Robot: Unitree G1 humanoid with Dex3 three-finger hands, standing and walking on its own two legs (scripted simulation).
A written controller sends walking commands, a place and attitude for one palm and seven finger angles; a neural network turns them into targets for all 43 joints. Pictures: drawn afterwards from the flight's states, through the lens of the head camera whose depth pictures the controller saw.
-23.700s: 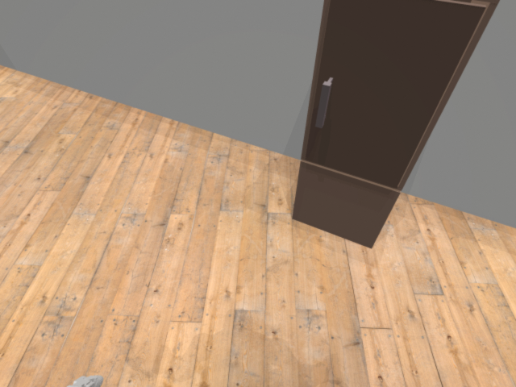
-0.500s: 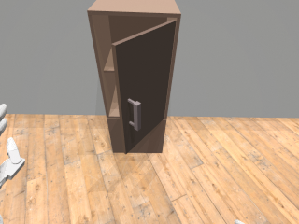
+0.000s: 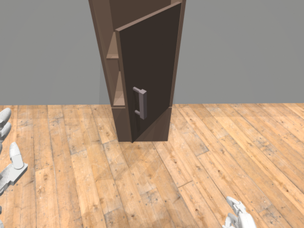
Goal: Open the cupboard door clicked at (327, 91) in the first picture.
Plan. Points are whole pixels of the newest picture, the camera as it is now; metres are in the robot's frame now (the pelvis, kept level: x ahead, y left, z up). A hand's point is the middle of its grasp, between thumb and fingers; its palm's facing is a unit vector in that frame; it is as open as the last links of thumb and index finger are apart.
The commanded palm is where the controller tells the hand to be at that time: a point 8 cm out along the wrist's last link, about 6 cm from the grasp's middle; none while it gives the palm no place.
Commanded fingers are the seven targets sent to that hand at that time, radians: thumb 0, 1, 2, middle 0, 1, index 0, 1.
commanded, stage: let the arm hang, fingers relaxed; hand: left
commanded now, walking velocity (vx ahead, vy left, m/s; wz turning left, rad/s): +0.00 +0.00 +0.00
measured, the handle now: (139, 103) +0.61 +0.10 -0.07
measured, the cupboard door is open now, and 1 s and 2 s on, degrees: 51 51 51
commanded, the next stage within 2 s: look to check the result in 1.18 s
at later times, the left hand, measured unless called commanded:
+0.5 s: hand out of the picture -0.02 +0.18 -0.18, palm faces +0.04 -0.98 -0.20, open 7.0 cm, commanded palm none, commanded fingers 0.00 0.90 0.90 -0.20 -0.30 -0.20 -0.30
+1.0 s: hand out of the picture +0.00 +0.17 -0.17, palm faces +0.05 -0.98 -0.20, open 7.3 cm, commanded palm none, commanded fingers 0.00 0.90 0.90 -0.20 -0.30 -0.20 -0.30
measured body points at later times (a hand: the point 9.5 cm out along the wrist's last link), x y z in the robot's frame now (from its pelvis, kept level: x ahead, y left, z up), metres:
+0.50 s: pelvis -0.02 +0.00 +0.00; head +0.01 +0.01 +0.45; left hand -0.03 +0.24 -0.16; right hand -0.01 -0.25 -0.15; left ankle +0.02 +0.11 -0.74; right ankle +0.02 -0.10 -0.74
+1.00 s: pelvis +0.00 -0.01 +0.00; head +0.00 -0.02 +0.45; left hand +0.00 +0.22 -0.16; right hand -0.01 -0.21 -0.17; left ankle +0.02 +0.11 -0.74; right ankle +0.02 -0.10 -0.74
